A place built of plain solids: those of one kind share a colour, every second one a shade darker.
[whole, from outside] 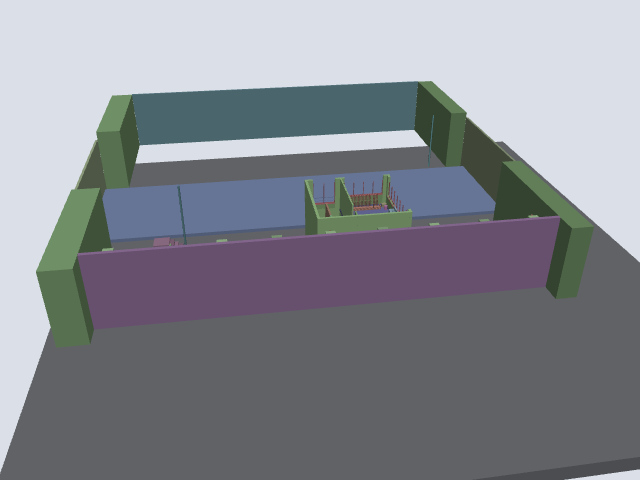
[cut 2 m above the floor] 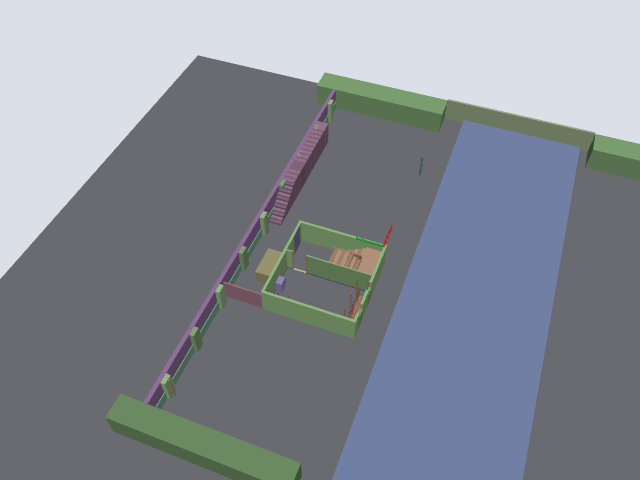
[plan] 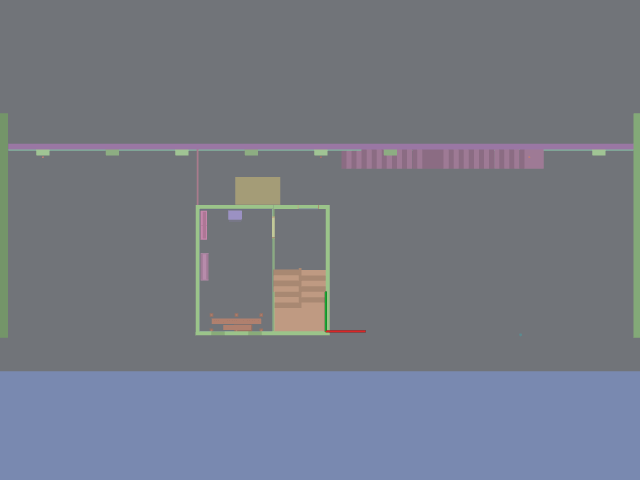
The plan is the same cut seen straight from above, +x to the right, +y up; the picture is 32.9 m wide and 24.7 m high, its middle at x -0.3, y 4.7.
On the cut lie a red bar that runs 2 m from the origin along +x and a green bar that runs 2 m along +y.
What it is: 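A mechanical signal box beside a railway in a town; below the locking room, above the operating floor with its lever frame behind one band of glass; one dog-leg stair between walls, the front door at its foot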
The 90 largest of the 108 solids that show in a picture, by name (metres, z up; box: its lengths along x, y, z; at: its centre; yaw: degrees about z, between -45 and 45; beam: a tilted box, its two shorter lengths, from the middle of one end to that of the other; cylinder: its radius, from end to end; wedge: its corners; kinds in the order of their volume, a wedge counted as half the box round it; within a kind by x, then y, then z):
{
 "yard_line_abut_1": {"box": [1.61, 11.45, 5.85], "at": [-17.15, -18.57, 2.88]},
 "yard_line_abut_2": {"box": [1.61, 11.55, 5.85], "at": [-17.15, 5.45, 2.88]},
 "yard_line_abut_3": {"box": [2.11, 11.45, 5.85], "at": [16.89, -18.57, 2.88]},
 "yard_line_abut_4": {"box": [2.11, 11.55, 5.85], "at": [16.89, 5.45, 2.88]},
 "yard_line_bed_1": {"box": [35.9, 10.1, 0.6], "at": [-0.01, -7.1, 0.0]},
 "yard_line_near_1": {"box": [32.18, 0.3, 5.85], "at": [-0.26, 9.51, 2.88]},
 "yard_line_far_1": {"box": [32.18, 0.2, 5.85], "at": [-0.26, -24.39, 2.88]},
 "yard_line_step_1": {"box": [0.26, 1.0, 0.91], "at": [1.97, 8.86, 0.41]},
 "yard_line_step_2": {"box": [0.26, 1.0, 1.09], "at": [2.23, 8.86, 0.49]},
 "yard_line_step_3": {"box": [0.26, 1.0, 1.26], "at": [2.49, 8.86, 0.58]},
 "yard_line_step_4": {"box": [0.26, 1.0, 1.43], "at": [2.75, 8.86, 0.67]},
 "yard_line_step_5": {"box": [0.26, 1.0, 1.61], "at": [3.01, 8.86, 0.75]},
 "yard_line_step_6": {"box": [0.26, 1.0, 1.78], "at": [3.27, 8.86, 0.84]},
 "yard_line_step_7": {"box": [0.26, 1.0, 1.95], "at": [3.53, 8.86, 0.93]},
 "yard_line_step_8": {"box": [0.26, 1.0, 2.13], "at": [3.79, 8.86, 1.01]},
 "yard_line_step_9": {"box": [0.26, 1.0, 2.3], "at": [4.05, 8.86, 1.1]},
 "yard_line_step_10": {"box": [0.26, 1.0, 2.47], "at": [4.31, 8.86, 1.19]},
 "yard_line_step_11": {"box": [0.26, 1.0, 2.64], "at": [4.57, 8.86, 1.27]},
 "yard_line_step_12": {"box": [0.26, 1.0, 2.82], "at": [4.83, 8.86, 1.36]},
 "yard_line_step_13": {"box": [1.1, 1.0, 2.99], "at": [5.51, 8.86, 1.45]},
 "yard_line_step_14": {"box": [0.26, 1.0, 3.16], "at": [6.19, 8.86, 1.53]},
 "yard_line_step_15": {"box": [0.26, 1.0, 3.34], "at": [6.45, 8.86, 1.62]},
 "yard_line_step_16": {"box": [0.26, 1.0, 3.51], "at": [6.71, 8.86, 1.7]},
 "yard_line_step_17": {"box": [0.26, 1.0, 3.68], "at": [6.97, 8.86, 1.79]},
 "yard_line_step_18": {"box": [0.26, 1.0, 3.85], "at": [7.23, 8.86, 1.88]},
 "yard_line_step_19": {"box": [0.26, 1.0, 4.03], "at": [7.49, 8.86, 1.96]},
 "yard_line_step_20": {"box": [0.26, 1.0, 4.2], "at": [7.75, 8.86, 2.05]},
 "yard_line_step_21": {"box": [0.26, 1.0, 4.37], "at": [8.01, 8.86, 2.14]},
 "yard_line_step_22": {"box": [0.26, 1.0, 4.55], "at": [8.27, 8.86, 2.22]},
 "yard_line_step_23": {"box": [0.26, 1.0, 4.72], "at": [8.53, 8.86, 2.31]},
 "yard_line_step_24": {"box": [0.26, 1.0, 4.89], "at": [8.79, 8.86, 2.4]},
 "yard_line_step_25": {"box": [0.26, 1.0, 5.07], "at": [9.05, 8.86, 2.48]},
 "yard_line_step_26": {"box": [0.26, 1.0, 5.24], "at": [9.31, 8.86, 2.57]},
 "yard_line_step_27": {"box": [0.26, 1.0, 5.41], "at": [9.57, 8.86, 2.66]},
 "yard_line_step_28": {"box": [0.26, 1.0, 5.58], "at": [9.83, 8.86, 2.74]},
 "yard_line_step_29": {"box": [0.26, 1.0, 5.76], "at": [10.09, 8.86, 2.83]},
 "yard_line_step_30": {"box": [1.0, 1.0, 5.93], "at": [10.72, 8.86, 2.92]},
 "wall_1": {"box": [0.2, 0.51, 2.85], "at": [-6.6, 0.05, 3.98]},
 "wall_2": {"box": [0.2, 6.7, 2.5], "at": [-6.6, 3.15, 1.2]},
 "wall_3": {"box": [0.2, 5.71, 1.2], "at": [-6.6, 3.15, 3.15]},
 "wall_4": {"box": [0.2, 0.51, 2.85], "at": [-6.6, 6.25, 3.98]},
 "wall_5": {"box": [0.51, 0.2, 2.85], "at": [-6.45, -0.1, 3.98]},
 "wall_6": {"box": [0.81, 0.2, 2.5], "at": [-6.3, -0.1, 1.2]},
 "wall_7": {"box": [0.71, 0.2, 1.5], "at": [-5.55, -0.1, 0.7]},
 "wall_8": {"box": [4.0, 0.2, 2.5], "at": [-4.7, 6.4, 1.2]},
 "wall_9": {"box": [4.0, 0.2, 2.85], "at": [-4.7, 6.4, 3.98]},
 "wall_10": {"box": [1.21, 0.2, 2.5], "at": [-4.6, -0.1, 1.2]},
 "wall_11": {"box": [3.21, 0.2, 1.2], "at": [-4.6, -0.1, 3.15]},
 "wall_12": {"box": [0.71, 0.2, 1.5], "at": [-3.65, -0.1, 0.7]},
 "wall_13": {"box": [0.61, 0.2, 2.5], "at": [-3.0, -0.1, 1.2]},
 "wall_14": {"box": [0.06, 4.85, 2.5], "at": [-2.73, 2.42, 1.2]},
 "wall_15": {"box": [0.06, 4.71, 2.85], "at": [-2.67, 2.35, 3.98]},
 "wall_16": {"box": [0.06, 4.85, 2.85], "at": [-2.67, 2.42, 1.38]},
 "wall_17": {"box": [0.46, 0.2, 2.85], "at": [-2.48, -0.1, 3.98]},
 "wall_18": {"box": [1.81, 0.2, 0.7], "at": [-1.35, -0.1, 2.9]},
 "wall_19": {"box": [2.9, 0.2, 2.85], "at": [-1.25, -0.1, 1.38]},
 "wall_20": {"box": [2.9, 0.2, 2.85], "at": [-1.25, 6.4, 1.38]},
 "wall_21": {"box": [2.9, 0.2, 2.85], "at": [-1.25, 6.4, 3.98]},
 "wall_22": {"box": [0.66, 0.2, 2.85], "at": [-0.12, -0.1, 3.98]},
 "wall_23": {"box": [0.2, 6.7, 2.85], "at": [0.1, 3.15, 1.38]},
 "wall_24": {"box": [0.2, 6.7, 2.85], "at": [0.1, 3.15, 3.98]},
 "yard_line_dark_1": {"box": [0.2, 12.52, 5.33], "at": [-18.06, -6.59, 2.62]},
 "yard_line_dark_2": {"box": [0.2, 12.52, 5.1], "at": [18.04, -6.59, 2.5]},
 "stair_1": {"box": [1.3, 0.3, 1.62], "at": [-2.04, 1.35, 0.76]},
 "stair_2": {"box": [1.3, 0.3, 1.8], "at": [-2.04, 1.63, 0.85]},
 "stair_3": {"box": [1.3, 0.3, 1.98], "at": [-2.04, 1.91, 0.94]},
 "stair_4": {"box": [1.3, 0.3, 2.15], "at": [-2.04, 2.19, 1.02]},
 "stair_5": {"box": [1.3, 0.3, 2.33], "at": [-2.04, 2.47, 1.11]},
 "stair_6": {"box": [1.3, 0.3, 2.5], "at": [-2.04, 2.75, 1.2]},
 "stair_7": {"box": [1.3, 0.3, 2.67], "at": [-2.04, 3.03, 1.29]},
 "stair_8": {"box": [2.74, 1.2, 1.45], "at": [-1.32, 0.6, 0.68]},
 "stair_9": {"box": [0.14, 2.06, 3.95], "at": [-1.32, 2.23, 1.93]},
 "stair_10": {"box": [1.3, 0.3, 1.27], "at": [-0.6, 1.33, 0.59]},
 "stair_11": {"box": [1.3, 0.3, 1.1], "at": [-0.6, 1.61, 0.5]},
 "stair_12": {"box": [1.3, 0.3, 0.93], "at": [-0.6, 1.89, 0.41]},
 "stair_13": {"box": [1.3, 0.3, 0.75], "at": [-0.6, 2.17, 0.33]},
 "stair_14": {"box": [1.3, 0.3, 0.57], "at": [-0.6, 2.45, 0.24]},
 "yard_line_near_pier_1": {"box": [0.69, 0.32, 5.85], "at": [-14.56, 9.2, 2.88]},
 "yard_line_near_pier_2": {"box": [0.69, 0.32, 5.85], "at": [-10.98, 9.2, 2.88]},
 "yard_line_near_pier_3": {"box": [0.69, 0.32, 5.85], "at": [-7.41, 9.2, 2.88]},
 "yard_line_near_pier_4": {"box": [0.69, 0.32, 5.85], "at": [-3.83, 9.2, 2.88]},
 "yard_line_near_pier_5": {"box": [0.69, 0.32, 5.85], "at": [-0.26, 9.2, 2.88]},
 "yard_line_near_pier_6": {"box": [0.69, 0.32, 5.85], "at": [3.32, 9.2, 2.88]},
 "yard_line_near_pier_7": {"box": [0.69, 0.32, 5.85], "at": [14.04, 9.2, 2.88]},
 "raised_floor_operating_1": {"box": [3.93, 6.43, 0.25], "at": [-4.6, 3.15, 2.67]},
 "yard_line_bunker_1": {"box": [2.32, 1.43, 1.1], "at": [-3.5, 7.22, 0.5]},
 "yard_line_near_plinth_1": {"box": [32.18, 0.07, 0.83], "at": [-0.26, 9.32, 0.36]},
 "tool_cabinet_1": {"box": [0.7, 0.45, 0.89], "at": [-4.67, 5.99, 0.56]},
 "tool_cabinet_2": {"box": [0.66, 0.46, 0.93], "at": [-4.67, 5.99, 0.56]},
 "yard_line_fence_1": {"box": [0.1, 2.86, 1.65], "at": [-6.6, 7.93, 0.78]}
}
